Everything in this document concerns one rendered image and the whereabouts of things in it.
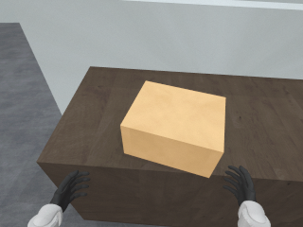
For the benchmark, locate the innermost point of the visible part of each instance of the robot left forearm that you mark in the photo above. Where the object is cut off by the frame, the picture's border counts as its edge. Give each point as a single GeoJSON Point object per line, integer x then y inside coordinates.
{"type": "Point", "coordinates": [50, 215]}

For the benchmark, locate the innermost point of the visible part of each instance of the pedestal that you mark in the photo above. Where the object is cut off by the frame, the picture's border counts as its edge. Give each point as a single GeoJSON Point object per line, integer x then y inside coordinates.
{"type": "Point", "coordinates": [263, 132]}

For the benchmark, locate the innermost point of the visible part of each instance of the carton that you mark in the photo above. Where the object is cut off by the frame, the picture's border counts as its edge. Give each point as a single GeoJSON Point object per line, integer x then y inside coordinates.
{"type": "Point", "coordinates": [175, 127]}

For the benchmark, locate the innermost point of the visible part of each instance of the left robot hand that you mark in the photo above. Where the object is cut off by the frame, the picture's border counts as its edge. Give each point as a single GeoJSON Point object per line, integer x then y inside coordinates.
{"type": "Point", "coordinates": [65, 192]}

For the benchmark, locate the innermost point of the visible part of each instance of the robot right forearm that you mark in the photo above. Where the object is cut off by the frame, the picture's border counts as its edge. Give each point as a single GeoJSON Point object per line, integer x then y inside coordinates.
{"type": "Point", "coordinates": [251, 214]}

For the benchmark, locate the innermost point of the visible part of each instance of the right robot hand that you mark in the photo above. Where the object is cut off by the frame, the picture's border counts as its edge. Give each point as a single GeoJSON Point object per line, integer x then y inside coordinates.
{"type": "Point", "coordinates": [245, 186]}

